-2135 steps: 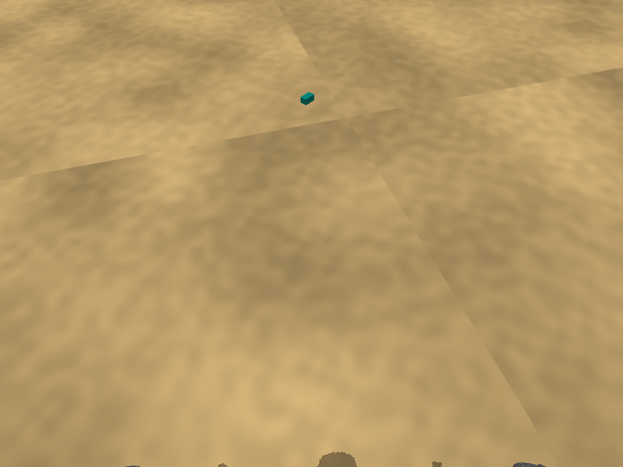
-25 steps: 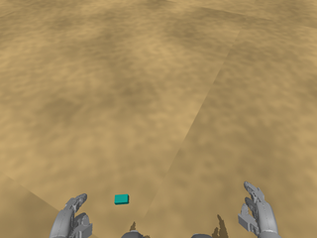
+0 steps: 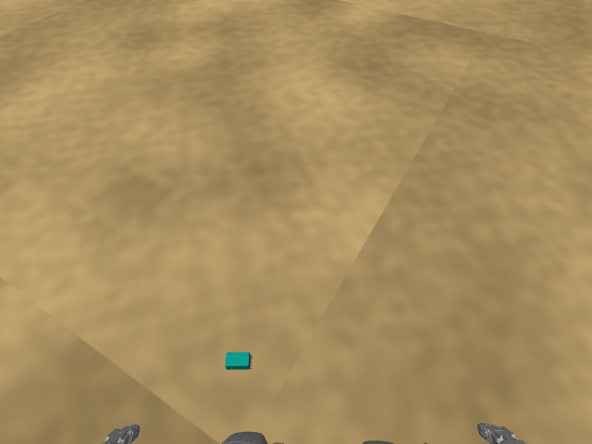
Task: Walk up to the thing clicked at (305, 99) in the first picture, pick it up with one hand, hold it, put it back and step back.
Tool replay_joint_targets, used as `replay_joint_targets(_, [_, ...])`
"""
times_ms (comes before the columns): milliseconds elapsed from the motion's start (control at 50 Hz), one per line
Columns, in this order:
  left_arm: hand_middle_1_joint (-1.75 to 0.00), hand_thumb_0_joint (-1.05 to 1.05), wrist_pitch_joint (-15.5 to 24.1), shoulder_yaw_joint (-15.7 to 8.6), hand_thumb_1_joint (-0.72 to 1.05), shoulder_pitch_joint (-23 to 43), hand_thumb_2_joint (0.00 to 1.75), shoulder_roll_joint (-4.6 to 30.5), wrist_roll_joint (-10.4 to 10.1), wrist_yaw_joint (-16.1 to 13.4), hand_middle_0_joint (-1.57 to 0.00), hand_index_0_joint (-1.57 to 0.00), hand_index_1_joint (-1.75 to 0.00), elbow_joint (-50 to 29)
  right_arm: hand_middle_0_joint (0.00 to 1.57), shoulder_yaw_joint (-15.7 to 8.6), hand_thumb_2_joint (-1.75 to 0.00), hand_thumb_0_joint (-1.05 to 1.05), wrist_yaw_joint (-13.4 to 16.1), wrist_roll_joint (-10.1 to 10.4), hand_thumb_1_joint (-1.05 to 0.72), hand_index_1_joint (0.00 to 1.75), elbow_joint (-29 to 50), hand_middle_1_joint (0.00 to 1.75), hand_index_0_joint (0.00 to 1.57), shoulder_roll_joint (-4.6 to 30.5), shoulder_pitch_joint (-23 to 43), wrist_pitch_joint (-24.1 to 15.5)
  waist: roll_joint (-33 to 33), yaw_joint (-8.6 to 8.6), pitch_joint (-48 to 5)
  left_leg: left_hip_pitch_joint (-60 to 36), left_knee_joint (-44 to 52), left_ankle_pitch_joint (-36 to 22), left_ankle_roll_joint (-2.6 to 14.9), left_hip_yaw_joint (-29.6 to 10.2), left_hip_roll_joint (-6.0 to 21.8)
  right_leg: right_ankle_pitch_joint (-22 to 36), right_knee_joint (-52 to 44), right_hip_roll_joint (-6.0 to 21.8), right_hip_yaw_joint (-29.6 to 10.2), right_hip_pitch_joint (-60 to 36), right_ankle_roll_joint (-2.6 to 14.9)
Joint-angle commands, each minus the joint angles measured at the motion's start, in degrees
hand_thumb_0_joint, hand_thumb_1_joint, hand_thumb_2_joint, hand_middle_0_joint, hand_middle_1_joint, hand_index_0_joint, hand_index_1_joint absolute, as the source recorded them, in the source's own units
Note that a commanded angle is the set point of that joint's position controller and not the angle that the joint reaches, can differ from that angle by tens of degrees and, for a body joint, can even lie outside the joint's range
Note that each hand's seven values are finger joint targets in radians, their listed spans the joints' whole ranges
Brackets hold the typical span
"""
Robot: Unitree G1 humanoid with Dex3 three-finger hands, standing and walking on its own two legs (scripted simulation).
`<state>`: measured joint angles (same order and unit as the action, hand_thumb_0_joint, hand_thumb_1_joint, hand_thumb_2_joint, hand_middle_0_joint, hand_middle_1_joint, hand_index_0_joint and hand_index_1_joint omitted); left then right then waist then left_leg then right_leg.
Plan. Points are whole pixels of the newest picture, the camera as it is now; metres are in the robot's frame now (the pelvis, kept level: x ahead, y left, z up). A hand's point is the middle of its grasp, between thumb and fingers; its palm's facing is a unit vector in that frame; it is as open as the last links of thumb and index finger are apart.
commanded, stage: stand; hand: left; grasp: from above
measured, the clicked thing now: (238, 360) +0.43 +0.22 -0.73
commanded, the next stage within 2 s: none
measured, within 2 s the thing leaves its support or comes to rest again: neither
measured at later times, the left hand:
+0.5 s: hand out of the picture +0.05 +0.24 -0.14, palm faces +0.05 -0.94 -0.33, open 7.4 cm
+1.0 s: hand out of the picture +0.06 +0.24 -0.13, palm faces +0.03 -0.94 -0.34, open 7.4 cm
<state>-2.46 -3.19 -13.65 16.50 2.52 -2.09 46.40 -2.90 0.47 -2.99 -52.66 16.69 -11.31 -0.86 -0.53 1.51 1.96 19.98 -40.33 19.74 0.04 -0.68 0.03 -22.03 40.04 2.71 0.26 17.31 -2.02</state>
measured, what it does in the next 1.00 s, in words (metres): stands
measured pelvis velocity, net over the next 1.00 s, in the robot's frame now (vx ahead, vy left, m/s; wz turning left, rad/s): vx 0.01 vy -0.01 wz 0.01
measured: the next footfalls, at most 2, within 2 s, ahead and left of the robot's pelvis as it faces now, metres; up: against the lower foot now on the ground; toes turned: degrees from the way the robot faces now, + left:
none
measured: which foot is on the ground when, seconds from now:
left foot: down 0.00-1.00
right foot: down 0.00-1.00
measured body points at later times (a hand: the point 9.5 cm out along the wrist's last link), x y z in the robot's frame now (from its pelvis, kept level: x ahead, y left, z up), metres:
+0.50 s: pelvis +0.00 +0.00 +0.03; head +0.00 +0.00 +0.47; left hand +0.04 +0.28 -0.11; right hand +0.08 -0.28 -0.11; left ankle +0.02 +0.12 -0.72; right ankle -0.01 -0.14 -0.72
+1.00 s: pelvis +0.01 -0.01 +0.03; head +0.01 -0.01 +0.48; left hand +0.06 +0.29 -0.11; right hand +0.07 -0.30 -0.11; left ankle +0.02 +0.12 -0.72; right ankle -0.01 -0.14 -0.72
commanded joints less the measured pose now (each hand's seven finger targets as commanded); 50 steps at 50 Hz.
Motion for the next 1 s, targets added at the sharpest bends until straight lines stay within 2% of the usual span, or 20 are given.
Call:
replay_joint_targets(0, [-0.3,0.0,2.9,-2.0,0.9,2.5,0.9,8.1,-0.3,-0.2,-0.2,-0.2,-0.3,-0.2,0.2,-2.2,-0.9,0.0,1.1,0.3,-0.9,0.3,3.0,0.3,0.2,9.7,4.3,-1.7,4.1,0.11,-1.5,-3.5,15.4,-3.7,3.28,-8.2,4.5,8.0,-10.8,1.4,-2.5,-2.7,3.25])
replay_joint_targets(40, [-0.3,0.0,3.1,-2.0,0.9,2.4,0.9,8.6,-0.4,-0.2,-0.2,-0.2,-0.3,2.2,0.2,-2.2,-0.9,0.0,1.2,0.6,-0.9,0.3,1.5,0.3,0.2,9.8,4.0,-1.5,3.3,-0.19,-1.6,-5.2,15.6,-6.0,2.96,-7.9,4.5,9.8,-13.1,2.1,-2.8,-4.4,3.29])
replay_joint_targets(100, [-0.3,0.0,3.3,-1.8,0.9,2.8,0.9,9.2,-0.7,-0.3,-0.2,-0.2,-0.3,5.4,0.2,-1.9,-0.9,0.0,1.5,1.0,-0.9,0.3,-0.9,0.3,0.2,9.6,2.8,-1.3,1.4,-0.88,-2.0,-8.6,16.0,-11.6,2.33,-6.6,4.4,12.7,-15.4,2.9,-3.3,-6.0,3.17])
replay_joint_targets(140, [-0.3,0.0,3.5,-1.6,0.9,2.5,0.9,9.4,-0.8,-0.4,-0.2,-0.2,-0.3,7.1,0.2,-1.9,-0.9,0.0,1.6,1.3,-0.9,0.3,-2.3,0.3,0.2,9.7,2.9,-1.2,0.9,-0.71,-2.5,-11.1,15.5,-16.4,2.08,-6.1,4.6,15.9,-16.6,3.4,-3.3,-7.2,3.09])
replay_joint_targets(180, [-0.3,0.0,3.5,-1.5,0.9,3.7,0.9,9.7,-0.9,-0.5,-0.2,-0.2,-0.3,8.5,0.2,-1.6,-0.9,0.0,1.7,1.3,-0.9,0.3,-3.5,0.3,0.2,9.7,2.4,-1.0,0.7,-1.17,-2.6,-11.0,17.1,-15.5,2.01,-5.6,4.5,15.9,-17.6,3.4,-3.4,-8.8,2.76])
replay_joint_targets(240, [-0.3,0.0,3.2,-1.3,0.9,3.5,0.9,9.8,-0.9,-0.5,-0.2,-0.2,-0.3,10.6,0.2,-1.4,-0.9,0.0,1.6,1.5,-0.9,0.3,-4.5,0.3,0.2,9.8,3.7,-0.7,1.6,-0.64,-0.8,-10.6,19.2,-12.5,1.89,-6.1,4.8,13.5,-19.1,3.2,-2.9,-9.4,2.57])
replay_joint_targets(280, [-0.3,0.0,3.3,-1.0,0.9,3.6,0.9,9.6,-0.7,-0.5,-0.2,-0.2,-0.3,11.7,0.2,-1.3,-0.9,0.0,1.6,1.7,-0.9,0.3,-5.2,0.3,0.2,9.7,4.1,-0.7,0.3,-0.64,-0.2,-12.2,19.4,-15.1,1.58,-6.1,5.1,13.8,-20.2,3.4,-2.9,-8.7,2.5])
replay_joint_targets(340, [-0.3,0.0,3.3,-0.9,0.9,4.0,0.9,9.8,-0.6,-0.5,-0.2,-0.2,-0.3,13.0,0.2,-1.2,-0.9,0.0,1.6,1.5,-0.9,0.3,-6.1,0.3,0.2,9.8,4.6,-0.5,0.3,-0.63,1.3,-11.7,20.8,-12.3,1.33,-6.2,5.0,11.8,-21.6,3.4,-2.8,-8.6,2.25])
replay_joint_targets(500, [-0.3,0.0,3.4,-1.0,0.9,5.8,0.9,11.2,-0.8,-0.1,-0.2,-0.2,-0.3,14.7,0.2,-1.1,-0.9,0.0,1.2,1.6,-0.9,0.3,-7.6,0.3,0.2,10.9,5.4,-0.3,1.3,-0.86,1.1,-10.8,22.9,-9.2,1.19,-6.2,5.2,10.8,-23.3,3.5,-3.1,-10.1,2.27])
replay_joint_targets(540, [-0.3,0.0,3.4,-0.8,0.9,6.2,0.9,11.0,-1.0,-0.1,-0.2,-0.2,-0.3,15.1,0.2,-0.9,-0.9,0.0,1.2,1.7,-0.9,0.3,-8.0,0.3,0.2,10.5,5.6,-0.4,1.3,-0.82,1.3,-11.1,22.8,-11.2,1.04,-6.1,5.3,11.7,-23.3,3.8,-3.3,-10.5,2.31])
replay_joint_targets(580, [-0.3,0.0,3.4,-0.9,0.9,6.5,0.9,11.4,-1.1,0.0,-0.2,-0.2,-0.3,15.2,0.2,-0.7,-0.9,0.0,1.2,1.7,-0.9,0.3,-8.5,0.3,0.2,10.8,5.1,-0.4,2.2,-0.81,1.0,-10.8,23.3,-10.1,1.11,-6.1,5.3,12.0,-23.5,3.8,-3.2,-11.1,2.32])
replay_joint_targets(640, [-0.3,0.0,3.7,-0.9,0.9,7.2,0.9,11.7,-1.1,-0.1,-0.2,-0.2,-0.3,15.5,0.2,-0.6,-0.9,0.0,1.1,1.7,-0.9,0.3,-8.5,0.3,0.2,10.9,5.5,-0.5,0.7,-0.83,-0.4,-12.3,22.5,-14.8,1.16,-5.8,5.8,14.2,-23.7,4.2,-3.4,-11.8,2.35])
replay_joint_targets(740, [-0.3,0.0,3.4,-0.7,0.9,7.6,0.9,11.9,-1.2,0.3,-0.2,-0.2,-0.3,16.1,0.2,-0.4,-0.9,0.0,1.0,1.9,-0.9,0.3,-9.0,0.3,0.2,11.7,6.0,-0.5,1.6,-0.87,0.5,-11.1,24.0,-10.5,0.91,-6.0,5.6,11.6,-24.0,3.8,-3.1,-11.5,2.41])
replay_joint_targets(800, [-0.3,0.0,3.4,-0.6,0.9,7.3,0.9,11.7,-1.2,0.5,-0.2,-0.2,-0.3,16.4,0.2,-0.2,-0.9,0.0,1.0,1.9,-0.9,0.3,-9.3,0.3,0.2,12.0,5.9,-0.6,1.8,-0.8,0.3,-11.6,24.3,-10.1,0.95,-6.2,5.9,11.8,-23.7,3.8,-3.1,-11.2,2.55])
replay_joint_targets(820, [-0.3,0.0,3.4,-0.7,0.9,7.5,0.9,12.1,-1.2,0.5,-0.2,-0.2,-0.3,16.4,0.2,-0.3,-0.9,0.0,1.1,1.8,-0.9,0.3,-9.4,0.3,0.2,12.2,6.0,-0.7,1.8,-0.8,-0.2,-11.8,24.1,-11.2,1.1,-6.1,6.1,13.3,-23.7,4.0,-3.4,-11.6,2.63])
replay_joint_targets(880, [-0.3,0.0,3.4,-0.7,0.9,8.4,0.9,12.5,-1.2,0.5,-0.2,-0.2,-0.3,16.4,0.2,0.0,-0.9,0.0,1.0,1.9,-0.9,0.3,-9.5,0.3,0.2,11.9,6.0,-0.6,0.8,-0.95,0.1,-11.6,24.3,-10.5,0.86,-6.0,5.9,11.6,-23.7,3.8,-3.2,-11.2,2.67])
replay_joint_targets(940, [-0.3,0.0,3.4,-0.7,0.9,8.3,0.9,12.4,-1.5,0.6,-0.2,-0.2,-0.3,16.6,0.2,0.0,-0.9,0.0,1.0,1.9,-0.9,0.3,-9.8,0.3,0.2,12.3,5.7,-0.6,1.4,-1.06,-0.2,-11.3,24.1,-11.4,0.97,-5.8,5.9,13.0,-23.7,4.0,-3.4,-11.8,2.7])
replay_joint_targets(980, [-0.3,0.0,3.5,-0.5,0.9,7.8,0.9,12.1,-1.4,0.7,-0.2,-0.2,-0.3,16.9,0.2,0.1,-0.9,0.0,1.0,2.0,-0.9,0.3,-9.6,0.3,0.2,12.2,6.4,-0.7,0.4,-0.89,-0.5,-12.9,23.7,-14.1,0.98,-5.9,6.1,13.9,-23.7,4.1,-3.3,-11.1,2.65])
